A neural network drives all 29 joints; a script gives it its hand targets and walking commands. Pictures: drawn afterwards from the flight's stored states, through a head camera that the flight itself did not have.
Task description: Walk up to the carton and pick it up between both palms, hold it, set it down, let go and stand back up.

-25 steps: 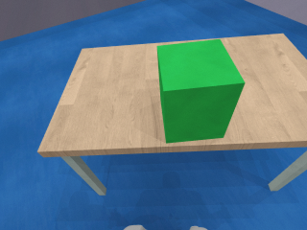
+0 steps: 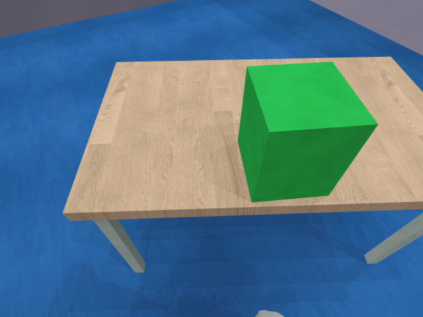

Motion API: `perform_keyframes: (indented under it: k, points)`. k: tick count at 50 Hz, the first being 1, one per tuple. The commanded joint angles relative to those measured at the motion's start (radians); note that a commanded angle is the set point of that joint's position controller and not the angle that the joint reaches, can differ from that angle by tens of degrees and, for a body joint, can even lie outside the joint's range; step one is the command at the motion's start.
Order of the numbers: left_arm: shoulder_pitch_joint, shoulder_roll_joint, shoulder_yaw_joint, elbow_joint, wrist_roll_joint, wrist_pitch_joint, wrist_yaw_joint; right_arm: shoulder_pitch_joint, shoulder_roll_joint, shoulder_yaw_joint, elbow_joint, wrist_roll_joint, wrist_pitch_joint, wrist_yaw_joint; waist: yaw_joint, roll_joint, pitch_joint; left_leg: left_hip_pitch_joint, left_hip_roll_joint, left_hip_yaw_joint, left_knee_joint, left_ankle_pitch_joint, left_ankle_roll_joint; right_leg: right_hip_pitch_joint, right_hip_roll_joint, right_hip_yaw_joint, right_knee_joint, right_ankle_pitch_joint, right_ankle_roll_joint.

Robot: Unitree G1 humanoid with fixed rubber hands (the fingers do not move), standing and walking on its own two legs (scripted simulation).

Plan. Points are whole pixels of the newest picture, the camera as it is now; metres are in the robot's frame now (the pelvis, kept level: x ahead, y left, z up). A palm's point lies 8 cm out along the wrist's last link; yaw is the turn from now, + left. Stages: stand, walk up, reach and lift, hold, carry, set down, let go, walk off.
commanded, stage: walk up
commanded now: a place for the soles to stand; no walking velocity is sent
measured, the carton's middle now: (290, 134) +0.53 -0.15 +0.02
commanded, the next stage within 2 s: none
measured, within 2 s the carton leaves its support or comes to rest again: neither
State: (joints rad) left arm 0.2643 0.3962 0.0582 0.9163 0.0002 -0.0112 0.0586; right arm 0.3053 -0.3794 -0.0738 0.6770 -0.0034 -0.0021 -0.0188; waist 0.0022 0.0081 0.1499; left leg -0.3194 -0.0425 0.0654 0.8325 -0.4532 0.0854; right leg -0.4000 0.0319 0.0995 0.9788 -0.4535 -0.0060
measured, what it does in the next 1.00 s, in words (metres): steps on the spot: right foot, then left foot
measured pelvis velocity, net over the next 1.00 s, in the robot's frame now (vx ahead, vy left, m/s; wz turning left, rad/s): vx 0.00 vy -0.06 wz -0.02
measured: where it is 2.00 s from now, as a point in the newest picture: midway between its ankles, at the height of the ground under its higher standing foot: outside the picture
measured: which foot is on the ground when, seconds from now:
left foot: down 0.00-0.20, up 0.22-0.46, down 0.48-1.00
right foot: up 0.00-0.14, down 0.16-0.94, up 0.96-1.00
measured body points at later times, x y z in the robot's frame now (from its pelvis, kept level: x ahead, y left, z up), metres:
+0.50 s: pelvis +0.00 -0.05 +0.00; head +0.03 -0.07 +0.45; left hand +0.05 +0.27 -0.11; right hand +0.09 -0.36 -0.11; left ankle +0.01 +0.07 -0.70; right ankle +0.02 -0.16 -0.70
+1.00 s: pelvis +0.00 -0.06 +0.00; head +0.03 -0.06 +0.45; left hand +0.07 +0.26 -0.11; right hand +0.09 -0.38 -0.09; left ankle +0.01 +0.07 -0.70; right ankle +0.02 -0.17 -0.69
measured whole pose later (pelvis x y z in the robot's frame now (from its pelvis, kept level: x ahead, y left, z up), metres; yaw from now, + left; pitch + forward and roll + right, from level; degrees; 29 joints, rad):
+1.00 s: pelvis +0.00 -0.06 +0.00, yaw -1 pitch -4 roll +2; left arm 0.24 0.39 0.07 0.88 0.00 -0.01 -0.05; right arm 0.31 -0.41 -0.04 0.69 0.00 -0.06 -0.02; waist 0.00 -0.02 0.14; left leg -0.30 -0.01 0.03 0.78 -0.41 0.01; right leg -0.39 0.02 0.07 0.92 -0.52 -0.03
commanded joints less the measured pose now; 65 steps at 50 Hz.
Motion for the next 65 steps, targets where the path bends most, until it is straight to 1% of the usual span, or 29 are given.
perform_keyframes:
  k: [1,6,8,9,10,17,21,23,25,28,31,34,36,39,41,43,44,45,47,49,50,54,56,57,58,59,60,63,65]
  points:
    - [-0.032,0.200,0.051,-0.066,-0.004,-0.006,0.017,0.050,-0.252,-0.092,0.008,-0.044,-0.026,-0.030,-0.064,0.039,-0.153,0.227,0.323,-0.458,-0.377,0.548,-0.119,-0.128,-0.056,-0.042,-0.098,-0.057,-0.043]
    - [0.037,0.211,0.051,-0.024,0.013,-0.030,0.005,-0.092,-0.221,-0.052,0.001,-0.024,-0.041,-0.013,0.033,-0.052,-0.112,-0.076,0.313,-0.406,-0.285,0.432,-0.049,0.167,-0.090,0.025,-0.337,0.147,-0.083]
    - [0.085,0.286,0.063,-0.022,0.029,-0.056,0.004,-0.130,-0.199,-0.046,-0.024,-0.001,-0.043,-0.013,0.064,-0.238,-0.164,-0.184,0.138,-0.186,-0.004,0.359,-0.135,0.275,-0.217,0.328,-0.477,0.358,-0.183]
    - [0.040,0.290,0.078,-0.029,0.014,-0.058,0.000,-0.051,-0.180,-0.040,-0.001,-0.010,-0.034,-0.007,0.027,-0.212,-0.195,-0.216,0.034,-0.107,0.101,-0.048,-0.134,0.296,-0.332,0.549,-0.553,0.260,-0.250]
    - [0.004,0.307,0.071,-0.059,0.017,-0.058,0.001,-0.075,-0.203,-0.044,0.012,-0.016,-0.024,-0.008,0.035,-0.190,-0.165,-0.223,0.029,-0.146,0.149,-0.230,-0.101,0.258,-0.353,0.592,-0.559,0.230,-0.302]
    - [0.011,0.273,0.064,-0.072,0.020,-0.058,-0.006,-0.050,-0.182,-0.041,0.021,-0.022,-0.022,0.007,0.044,-0.239,-0.135,-0.197,0.053,-0.148,0.056,-0.194,-0.066,0.260,-0.272,0.446,-0.497,0.375,-0.223]
    - [-0.103,0.260,0.054,-0.100,0.018,-0.045,-0.017,0.020,-0.202,-0.047,0.048,-0.025,-0.041,0.002,-0.024,-0.220,-0.174,0.041,0.065,-0.110,-0.217,0.057,-0.042,0.091,-0.212,0.292,-0.402,0.356,-0.167]
    - [-0.123,0.201,0.041,-0.103,-0.001,-0.041,-0.017,0.053,-0.242,-0.060,0.074,-0.028,-0.062,-0.003,-0.040,-0.032,-0.199,0.221,0.213,-0.348,-0.334,0.265,0.027,-0.098,-0.104,0.122,-0.179,0.333,-0.065]
    - [-0.132,0.193,0.036,-0.092,0.005,-0.032,-0.012,0.005,-0.289,-0.057,0.057,-0.027,-0.071,-0.006,-0.030,0.001,-0.158,0.148,0.381,-0.565,-0.414,0.335,0.112,-0.121,-0.008,-0.024,-0.050,-0.114,-0.024]
    - [-0.055,0.192,0.036,-0.071,0.001,-0.044,-0.025,-0.068,-0.266,-0.037,0.042,-0.025,-0.073,-0.001,0.019,0.000,-0.120,0.043,0.372,-0.448,-0.366,0.368,0.144,0.009,-0.044,-0.050,-0.148,-0.127,-0.054]
    - [0.001,0.245,0.056,-0.037,0.018,-0.078,-0.031,-0.132,-0.195,-0.024,0.017,-0.002,-0.058,0.006,0.043,-0.118,-0.217,-0.075,0.135,-0.172,-0.087,0.462,-0.037,0.239,-0.173,0.233,-0.423,0.439,-0.130]
    - [-0.046,0.310,0.066,-0.060,0.013,-0.070,-0.027,-0.064,-0.201,-0.035,0.033,-0.006,-0.031,0.003,0.003,-0.138,-0.195,-0.075,0.053,-0.128,-0.004,-0.156,-0.065,0.157,-0.314,0.460,-0.501,0.271,-0.250]
    - [-0.105,0.279,0.056,-0.075,0.015,-0.060,-0.028,-0.026,-0.199,-0.034,0.051,-0.016,-0.043,0.007,-0.024,-0.179,-0.157,-0.006,0.073,-0.142,-0.149,0.020,-0.042,0.096,-0.266,0.366,-0.480,0.241,-0.204]
    - [-0.164,0.190,0.019,-0.082,-0.003,-0.047,-0.030,0.002,-0.263,-0.049,0.076,-0.022,-0.064,0.003,-0.056,0.003,-0.184,0.153,0.257,-0.393,-0.365,0.273,0.085,-0.064,-0.052,0.051,-0.173,0.288,-0.050]
    - [-0.109,0.200,0.032,-0.067,0.000,-0.045,-0.026,-0.047,-0.286,-0.044,0.066,-0.023,-0.071,0.004,-0.001,-0.043,-0.175,0.075,0.363,-0.463,-0.357,0.349,0.167,0.012,-0.030,-0.041,-0.177,0.057,-0.031]
    - [-0.032,0.195,0.033,-0.040,0.003,-0.058,-0.034,-0.128,-0.244,-0.029,0.031,-0.012,-0.063,0.007,0.044,-0.058,-0.199,-0.001,0.282,-0.334,-0.285,0.358,0.087,0.143,-0.054,-0.004,-0.318,0.181,-0.049]
    - [-0.053,0.263,0.095,-0.158,0.061,-0.033,-0.086,0.117,-0.347,-0.080,0.077,0.000,-0.095,-0.016,-0.010,-0.134,-0.217,0.133,0.308,-0.412,-0.277,0.071,0.112,-0.020,-0.049,0.046,-0.204,0.025,-0.110]
    - [-0.102,0.244,0.088,-0.194,0.054,-0.016,-0.102,0.191,-0.400,-0.101,0.091,-0.006,-0.108,-0.030,-0.059,-0.041,-0.166,0.269,0.391,-0.535,-0.363,-0.059,0.167,-0.234,-0.021,-0.013,-0.059,-0.038,-0.105]
    - [-0.155,0.267,0.091,-0.206,0.061,0.005,-0.110,0.238,-0.432,-0.128,0.096,-0.004,-0.119,-0.048,-0.084,-0.086,-0.112,0.338,0.557,-0.771,-0.476,-0.058,0.211,-0.422,-0.069,0.035,0.156,-0.173,-0.064]
    - [-0.126,0.266,0.109,-0.208,0.062,0.014,-0.121,0.191,-0.395,-0.116,0.081,-0.001,-0.132,-0.056,-0.040,-0.151,-0.104,0.331,0.532,-0.724,-0.438,0.057,0.220,-0.409,-0.098,0.039,0.161,-0.141,-0.050]
    - [-0.118,0.252,0.104,-0.213,0.055,0.010,-0.125,0.192,-0.382,-0.106,0.083,-0.006,-0.137,-0.051,-0.035,-0.077,-0.128,0.336,0.526,-0.655,-0.409,0.124,0.231,-0.398,-0.104,0.036,0.145,-0.143,-0.043]
    - [-0.096,0.221,0.115,-0.208,0.035,-0.001,-0.144,0.134,-0.394,-0.111,0.069,-0.017,-0.129,-0.035,-0.021,0.103,-0.104,0.147,0.406,-0.439,-0.424,0.042,0.154,-0.183,-0.100,-0.048,-0.049,-0.094,-0.046]
    - [0.062,0.220,0.133,-0.161,0.025,-0.018,-0.141,-0.031,-0.365,-0.093,0.030,-0.017,-0.118,-0.016,0.093,0.123,-0.153,-0.063,0.328,-0.278,-0.277,0.024,0.093,0.137,-0.094,-0.070,-0.310,0.076,-0.062]
    - [0.238,0.259,0.154,-0.096,0.028,-0.033,-0.123,-0.083,-0.298,-0.067,0.012,-0.026,-0.106,-0.012,0.177,-0.016,-0.199,-0.220,0.226,-0.146,-0.013,0.059,0.029,0.401,-0.031,-0.060,-0.398,0.038,-0.055]
    - [0.319,0.328,0.167,-0.079,0.043,-0.042,-0.103,-0.065,-0.174,-0.025,0.001,-0.011,-0.102,-0.011,0.226,-0.388,-0.184,-0.422,0.061,0.012,0.365,0.002,-0.059,0.499,-0.154,0.281,-0.624,-0.173,-0.067]
    - [0.259,0.387,0.158,-0.135,0.033,-0.051,-0.086,-0.030,-0.178,-0.013,-0.013,0.006,-0.093,-0.019,0.169,-0.389,-0.159,-0.577,-0.041,-0.082,0.442,-0.199,-0.093,0.482,-0.276,0.625,-0.720,-0.238,-0.095]
    - [0.200,0.410,0.165,-0.145,0.025,-0.040,-0.086,-0.051,-0.284,-0.042,0.005,0.002,-0.081,-0.021,0.155,-0.197,-0.159,-0.561,0.009,-0.159,0.437,-0.149,-0.073,0.470,-0.360,0.748,-0.794,-0.327,-0.116]
    - [0.084,0.315,0.134,-0.151,0.015,-0.051,-0.074,-0.010,-0.273,-0.040,0.048,0.010,-0.085,-0.004,0.064,-0.057,-0.050,-0.444,0.087,-0.194,0.380,0.034,-0.058,0.298,-0.270,0.484,-0.660,0.139,-0.072]
    - [0.081,0.296,0.122,-0.150,0.004,-0.059,-0.065,0.049,-0.235,-0.037,0.057,0.005,-0.075,0.002,0.045,-0.173,-0.062,-0.395,0.095,-0.183,0.339,0.087,-0.063,0.276,-0.233,0.343,-0.624,0.362,-0.019]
